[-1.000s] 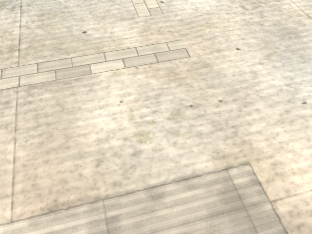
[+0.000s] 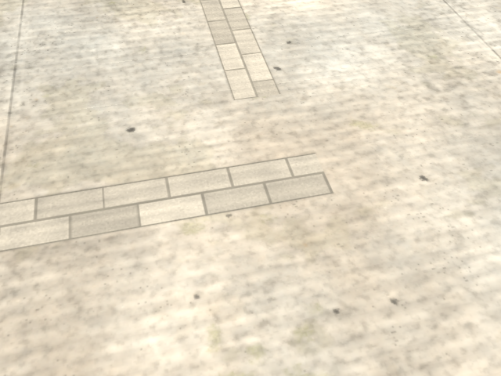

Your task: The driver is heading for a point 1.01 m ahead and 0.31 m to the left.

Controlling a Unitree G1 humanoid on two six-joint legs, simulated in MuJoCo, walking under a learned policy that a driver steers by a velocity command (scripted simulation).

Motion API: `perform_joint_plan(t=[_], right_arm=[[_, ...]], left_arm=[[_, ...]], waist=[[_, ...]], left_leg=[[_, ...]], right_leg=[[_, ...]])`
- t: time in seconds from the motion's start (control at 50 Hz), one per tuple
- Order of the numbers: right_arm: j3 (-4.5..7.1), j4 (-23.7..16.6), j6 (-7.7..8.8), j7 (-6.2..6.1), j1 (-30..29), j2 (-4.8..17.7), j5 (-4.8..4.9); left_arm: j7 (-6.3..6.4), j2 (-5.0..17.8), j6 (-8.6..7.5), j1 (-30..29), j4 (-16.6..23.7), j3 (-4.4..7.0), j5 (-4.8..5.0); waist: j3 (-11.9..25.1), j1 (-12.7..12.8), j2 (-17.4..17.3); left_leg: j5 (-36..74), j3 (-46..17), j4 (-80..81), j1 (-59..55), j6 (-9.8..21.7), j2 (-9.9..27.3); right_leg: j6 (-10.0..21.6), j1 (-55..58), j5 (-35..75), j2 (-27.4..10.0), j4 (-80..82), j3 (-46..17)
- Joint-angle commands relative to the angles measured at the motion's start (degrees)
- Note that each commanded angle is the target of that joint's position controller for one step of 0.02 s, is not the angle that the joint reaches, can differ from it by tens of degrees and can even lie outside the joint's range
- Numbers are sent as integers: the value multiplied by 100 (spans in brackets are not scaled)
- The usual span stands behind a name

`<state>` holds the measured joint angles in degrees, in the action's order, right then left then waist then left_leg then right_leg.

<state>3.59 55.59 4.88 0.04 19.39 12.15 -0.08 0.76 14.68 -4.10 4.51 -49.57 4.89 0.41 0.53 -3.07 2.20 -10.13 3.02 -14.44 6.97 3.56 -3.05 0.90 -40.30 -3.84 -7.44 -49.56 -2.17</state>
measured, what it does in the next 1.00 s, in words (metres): walks ahead, turning left: right foot, then left foot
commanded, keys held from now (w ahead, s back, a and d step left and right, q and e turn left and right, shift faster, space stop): w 0.10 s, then w+q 0.90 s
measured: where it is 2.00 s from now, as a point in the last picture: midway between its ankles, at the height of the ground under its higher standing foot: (145, 232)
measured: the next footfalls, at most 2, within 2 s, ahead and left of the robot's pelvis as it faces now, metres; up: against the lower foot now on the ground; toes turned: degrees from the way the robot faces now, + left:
right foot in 0.24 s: +0.30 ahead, -0.16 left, +0.00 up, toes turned +0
left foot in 0.78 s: +0.53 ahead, +0.14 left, +0.00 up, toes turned +22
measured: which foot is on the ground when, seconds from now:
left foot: down 0.00-0.24, up 0.26-0.76, down 0.78-1.00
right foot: up 0.00-0.22, down 0.24-0.78, up 0.80-1.00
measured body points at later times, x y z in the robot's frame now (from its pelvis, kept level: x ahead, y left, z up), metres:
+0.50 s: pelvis +0.26 -0.07 +0.00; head +0.28 -0.07 +0.45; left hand +0.26 +0.21 -0.13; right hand +0.43 -0.32 -0.13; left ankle +0.32 +0.12 -0.66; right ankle +0.26 -0.16 -0.75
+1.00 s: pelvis +0.51 +0.07 -0.01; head +0.54 +0.09 +0.44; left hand +0.56 +0.39 -0.11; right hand +0.69 -0.15 -0.12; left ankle +0.49 +0.13 -0.75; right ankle +0.63 -0.08 -0.67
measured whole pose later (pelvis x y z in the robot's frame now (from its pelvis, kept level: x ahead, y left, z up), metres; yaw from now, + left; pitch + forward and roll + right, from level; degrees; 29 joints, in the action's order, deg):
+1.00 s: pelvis +0.51 +0.07 -0.01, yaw +27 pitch +2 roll +0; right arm 4.8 45.6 3.0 0.5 17.2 14.2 0.7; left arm 0.7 16.3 -6.4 4.5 -45.5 4.4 -0.3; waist -2.1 -2.0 1.2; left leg -9.8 -2.4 -21.6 13.6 6.1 -6.2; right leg -1.7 -35.5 -15.9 -6.1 -59.7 -3.2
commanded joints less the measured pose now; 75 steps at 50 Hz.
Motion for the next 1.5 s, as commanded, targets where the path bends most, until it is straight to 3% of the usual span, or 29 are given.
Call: perform_joint_plan(t=[0.02,0.14,0.18,0.22,0.24,0.26,0.28,0.34,0.42,0.56,0.66,0.72,0.76,0.78,0.8,0.82,0.84,0.9,0.96,1.08,1.18,1.26,1.28,1.3,1.32,1.34,1.38,1.44,1.5], right_arm=[[166,-304,85,-56,-130,915,49],[204,-26,-21,-70,373,984,119],[244,-29,-74,-93,254,1104,138],[203,-132,-102,-100,-12,1001,140],[98,-317,-88,-100,-56,744,28],[-69,-342,36,-70,695,93,114],[88,-240,111,-52,441,719,247],[206,-495,32,-131,-486,831,203],[224,-596,-238,-117,-360,477,213],[174,-1007,-277,55,-1344,426,116],[83,-1462,-295,236,-2211,385,125],[175,-1613,-320,307,-2020,603,130],[413,-1342,-324,290,-734,999,166],[639,-1072,-349,186,257,1482,170],[730,-1030,-334,112,256,2132,208],[607,-1251,-247,143,493,1919,92],[498,-1214,-179,148,370,1515,29],[295,-1477,-97,113,-737,876,66],[302,-1523,-59,27,-688,1007,81],[347,-1457,-111,-107,-200,1164,125],[301,-1255,-136,-96,293,1049,121],[272,-1349,-196,-109,83,1016,80],[179,-1510,-181,-106,-27,844,-2],[74,-1489,-99,-93,925,461,153],[108,-1405,-46,-87,808,859,198],[181,-1542,-30,-69,94,1151,219],[162,-1759,-6,-70,-612,1023,56],[141,-1743,-56,-49,-361,765,63],[54,-1911,-72,-53,-795,601,19]], left_arm=[[-55,129,-28,-428,358,-24,18],[-227,215,-105,-1283,689,-81,78],[-264,387,-177,-983,652,-25,76],[-209,817,-225,486,212,199,14],[-142,1294,-235,1650,18,326,-76],[-156,1578,-194,1880,-76,352,-88],[-129,1022,-170,1865,-30,222,-61],[-113,385,-212,634,117,22,-80],[-87,370,-279,525,-42,37,-131],[79,683,-220,839,-184,113,-126],[98,906,-71,1335,-316,190,-10],[109,1141,34,1220,-267,254,83],[128,1265,123,1004,-207,270,138],[142,1162,103,1024,-129,227,62],[78,263,-39,1321,197,-23,-189],[-8,470,-331,1023,384,-51,41],[-66,731,-476,421,546,21,265],[2,826,-465,435,450,95,-9],[-1,673,-246,420,582,99,-85],[-79,362,-231,-745,979,-60,-76],[-231,566,-327,-1125,1187,-51,-15],[-235,938,-432,91,929,122,-91],[-211,1245,-436,1114,799,201,-158],[-243,1633,-368,1780,543,323,-167],[-262,1128,-327,1798,515,199,45],[-227,819,-281,1428,601,107,63],[-209,644,-204,869,679,6,-76],[-208,543,-242,826,621,-52,-82],[-150,836,-235,989,516,24,-18]], waist=[[-140,100,-594],[-481,-140,-644],[-337,108,-763],[517,811,-663],[1474,1184,9],[2240,822,1573],[2061,995,1077],[435,604,270],[29,237,276],[-309,421,66],[-618,723,21],[-336,442,288],[344,-319,334],[869,-720,-35],[1093,-103,-1625],[2087,-284,-1325],[1460,-418,-932],[511,257,-340],[306,451,-295],[-1,40,-653],[-97,-183,-781],[483,483,-906],[1312,924,-426],[2073,652,1414],[1820,790,1224],[919,897,600],[123,626,-52],[137,311,282],[60,363,181]], left_leg=[[1386,-751,658,46,768,1398],[1215,-929,241,-680,743,1720],[1680,-1064,-131,-728,659,1780],[2824,-789,-1615,-191,409,1316],[1274,-462,-3482,1059,155,853],[-2191,-460,-5299,3080,-167,9],[-2282,-1092,-6060,3644,-162,274],[-937,-832,-5784,3515,-71,988],[-351,-914,-5267,3155,-57,1175],[1262,-606,-3454,3378,-187,1062],[818,-147,-2567,3554,-23,937],[-72,315,-2381,2770,253,515],[-16,579,-1862,1026,570,-13],[220,-133,-1675,-777,842,200],[-125,-3107,-1293,-2504,1709,1655],[-784,-5168,-295,-3114,2261,2289],[-342,-4391,-178,-2865,1914,2125],[1070,-2587,-128,-525,1404,1470],[1589,-2245,117,249,1410,1312],[1099,-1616,68,779,971,787],[801,-2097,-414,-27,873,1202],[2710,-1984,-1817,-232,557,928],[1888,-1601,-3364,596,331,571],[-1252,-1113,-5440,2749,-150,-302],[-2239,-1430,-6135,3636,-178,-118],[-1771,-1366,-6343,3997,-170,152],[-1030,-983,-5752,3719,-154,610],[-803,-835,-5000,3117,-200,874],[-291,-648,-4058,3239,-346,981]], right_leg=[[-31,142,774,85,859,98],[118,227,290,296,1798,180],[223,860,-80,451,2059,228],[464,3033,34,611,2157,330],[823,4907,298,-527,1971,-857],[1658,6545,-464,-1792,2676,-3319],[1575,6268,-1245,-1654,3030,-3585],[1022,3905,-777,-1097,3558,-1548],[919,3083,27,-881,4108,-382],[751,3332,644,-712,4251,904],[690,4267,1018,-986,3945,1267],[540,4581,3293,-1057,3079,1504],[328,4330,4498,-834,1301,1726],[50,3068,3180,-610,-310,1733],[-311,427,-2204,475,-2374,1464],[-294,-371,-3049,915,-3270,-38],[-149,-958,-2531,616,-3284,-233],[-58,55,-1556,5,-1981,-262],[-261,390,-1286,21,-1180,-162],[-391,838,802,517,1329,33],[-131,870,674,589,2005,-15],[394,2559,276,690,2319,145],[792,4119,553,-164,2093,-760],[1824,6122,-587,-1391,2567,-3357],[1827,6144,-1975,-1540,3141,-4291],[1551,5407,-2212,-1314,3249,-3493],[1329,3923,-1216,-869,3491,-2361],[1280,3264,-154,-526,3775,-1604],[1339,3150,545,-524,3992,-1102]])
